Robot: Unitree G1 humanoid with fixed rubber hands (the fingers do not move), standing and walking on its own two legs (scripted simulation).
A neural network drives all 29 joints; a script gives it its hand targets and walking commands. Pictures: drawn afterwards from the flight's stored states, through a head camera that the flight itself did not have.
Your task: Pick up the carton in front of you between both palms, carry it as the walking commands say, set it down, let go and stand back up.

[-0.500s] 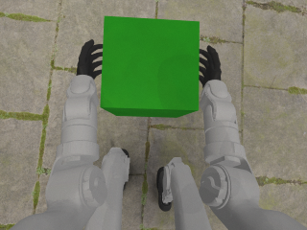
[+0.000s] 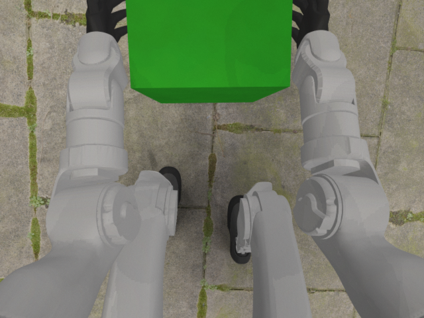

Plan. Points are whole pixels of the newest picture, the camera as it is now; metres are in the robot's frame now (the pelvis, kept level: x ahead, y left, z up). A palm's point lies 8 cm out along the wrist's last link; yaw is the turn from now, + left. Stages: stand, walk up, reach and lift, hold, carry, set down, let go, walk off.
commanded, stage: set down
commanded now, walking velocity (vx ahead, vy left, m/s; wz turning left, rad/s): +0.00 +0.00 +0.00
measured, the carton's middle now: (207, 38) +0.55 +0.05 -0.20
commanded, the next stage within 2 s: none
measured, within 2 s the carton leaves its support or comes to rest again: rests again in 0.78 s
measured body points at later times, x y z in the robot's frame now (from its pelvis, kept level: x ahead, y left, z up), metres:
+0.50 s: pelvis +0.00 -0.01 -0.08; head +0.39 +0.01 +0.14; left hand +0.56 +0.22 -0.25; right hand +0.59 -0.09 -0.26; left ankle +0.13 +0.12 -0.43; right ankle +0.07 -0.11 -0.43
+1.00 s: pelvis -0.01 -0.01 -0.10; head +0.37 +0.01 +0.13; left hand +0.55 +0.22 -0.27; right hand +0.58 -0.09 -0.27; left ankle +0.13 +0.12 -0.43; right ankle +0.07 -0.11 -0.43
